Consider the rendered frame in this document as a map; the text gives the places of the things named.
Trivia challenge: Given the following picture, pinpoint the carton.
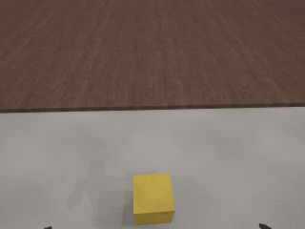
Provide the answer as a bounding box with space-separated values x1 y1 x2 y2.
133 173 175 226

